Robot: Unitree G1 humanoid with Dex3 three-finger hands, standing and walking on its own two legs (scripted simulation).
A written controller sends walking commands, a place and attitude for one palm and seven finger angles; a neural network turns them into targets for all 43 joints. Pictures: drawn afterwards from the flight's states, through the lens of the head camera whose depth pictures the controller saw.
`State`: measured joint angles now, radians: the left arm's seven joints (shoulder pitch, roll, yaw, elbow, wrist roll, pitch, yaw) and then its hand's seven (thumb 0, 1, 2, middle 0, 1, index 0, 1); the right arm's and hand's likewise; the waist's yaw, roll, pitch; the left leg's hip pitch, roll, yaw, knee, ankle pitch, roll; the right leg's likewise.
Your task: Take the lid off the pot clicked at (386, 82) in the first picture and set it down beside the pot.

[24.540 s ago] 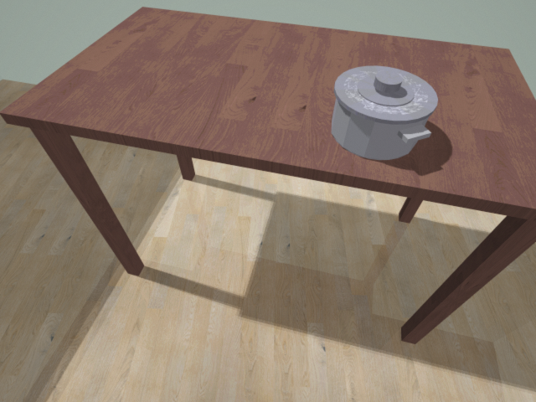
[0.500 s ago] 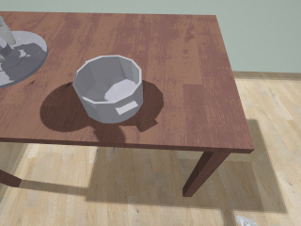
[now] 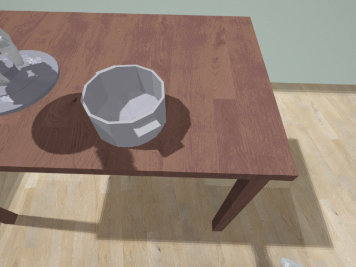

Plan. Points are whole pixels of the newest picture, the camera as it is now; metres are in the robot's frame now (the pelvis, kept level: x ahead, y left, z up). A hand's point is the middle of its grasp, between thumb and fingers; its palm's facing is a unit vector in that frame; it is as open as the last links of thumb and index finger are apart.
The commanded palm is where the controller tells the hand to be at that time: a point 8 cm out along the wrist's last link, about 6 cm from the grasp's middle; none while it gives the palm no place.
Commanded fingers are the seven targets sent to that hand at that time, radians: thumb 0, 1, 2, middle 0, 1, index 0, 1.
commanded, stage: lower the lid onto the table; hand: left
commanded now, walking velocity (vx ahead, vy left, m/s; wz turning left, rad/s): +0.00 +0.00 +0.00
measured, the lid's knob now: (2, 71) +0.46 +0.36 +0.18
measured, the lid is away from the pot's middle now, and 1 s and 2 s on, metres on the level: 0.23 0.23 0.24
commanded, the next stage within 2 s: open the fingers wide in 1.48 s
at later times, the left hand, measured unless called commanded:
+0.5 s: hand (5, 85) +0.43 +0.34 +0.17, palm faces -0.36 -0.20 -0.91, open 7.9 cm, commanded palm +0.44 +0.35 +0.25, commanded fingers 0.00 0.58 1.10 -0.83 -0.98 -0.82 -0.97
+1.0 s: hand (10, 100) +0.42 +0.34 +0.14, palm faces -0.42 -0.20 -0.88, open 7.9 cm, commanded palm +0.44 +0.35 +0.22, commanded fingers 0.00 0.58 1.10 -0.83 -0.98 -0.82 -0.97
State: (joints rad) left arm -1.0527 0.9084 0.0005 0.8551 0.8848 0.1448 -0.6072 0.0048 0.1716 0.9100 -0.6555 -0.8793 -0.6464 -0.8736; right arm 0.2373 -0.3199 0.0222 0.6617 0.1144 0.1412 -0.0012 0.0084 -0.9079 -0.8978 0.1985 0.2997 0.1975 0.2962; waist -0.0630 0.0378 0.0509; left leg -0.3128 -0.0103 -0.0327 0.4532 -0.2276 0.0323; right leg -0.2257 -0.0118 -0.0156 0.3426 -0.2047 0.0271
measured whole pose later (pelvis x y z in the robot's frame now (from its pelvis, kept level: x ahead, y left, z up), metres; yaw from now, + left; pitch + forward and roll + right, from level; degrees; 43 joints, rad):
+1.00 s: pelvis -0.01 +0.00 +0.00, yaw +0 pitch +6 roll -2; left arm -0.99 0.86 -0.04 0.97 0.88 0.02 -0.56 0.01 0.18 0.91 -0.65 -0.88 -0.64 -0.87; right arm 0.27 -0.32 0.01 0.70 0.10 0.15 -0.01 0.01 -0.91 -0.90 0.20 0.30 0.20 0.30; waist -0.06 0.03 0.04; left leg -0.37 -0.01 -0.04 0.50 -0.24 0.03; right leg -0.27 -0.01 -0.02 0.37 -0.21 0.03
